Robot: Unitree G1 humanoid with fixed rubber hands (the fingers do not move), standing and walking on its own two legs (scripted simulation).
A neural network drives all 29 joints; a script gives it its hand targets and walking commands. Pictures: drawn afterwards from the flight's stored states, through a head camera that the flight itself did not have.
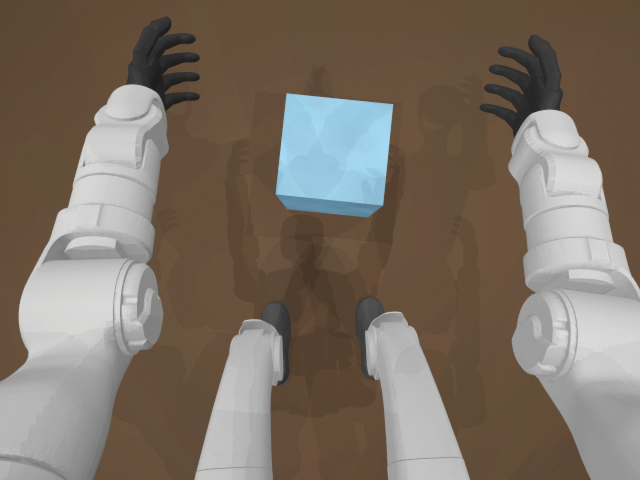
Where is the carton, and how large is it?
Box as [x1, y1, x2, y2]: [276, 93, 392, 216]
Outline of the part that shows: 287,93 276,195 283,204 290,209 358,216 368,216 382,205 392,104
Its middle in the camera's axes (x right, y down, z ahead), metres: +0.03 -0.17 +0.88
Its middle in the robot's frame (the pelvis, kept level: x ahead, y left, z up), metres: +0.55 -0.04 -0.54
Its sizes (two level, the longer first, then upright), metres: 0.210 0.200 0.250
